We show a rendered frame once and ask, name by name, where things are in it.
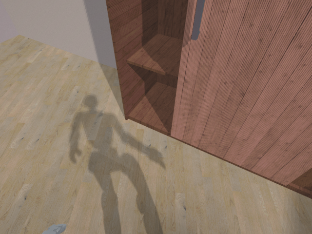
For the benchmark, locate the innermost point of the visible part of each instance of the wardrobe door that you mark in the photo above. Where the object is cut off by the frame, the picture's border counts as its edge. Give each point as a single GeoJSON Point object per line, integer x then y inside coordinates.
{"type": "Point", "coordinates": [305, 180]}
{"type": "Point", "coordinates": [244, 89]}

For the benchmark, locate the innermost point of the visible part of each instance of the handle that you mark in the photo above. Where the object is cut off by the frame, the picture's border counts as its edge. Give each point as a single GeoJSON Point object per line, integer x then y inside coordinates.
{"type": "Point", "coordinates": [197, 21]}

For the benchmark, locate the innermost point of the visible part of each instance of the left robot hand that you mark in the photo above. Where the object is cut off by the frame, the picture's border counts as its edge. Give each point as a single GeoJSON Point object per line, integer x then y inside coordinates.
{"type": "Point", "coordinates": [55, 229]}

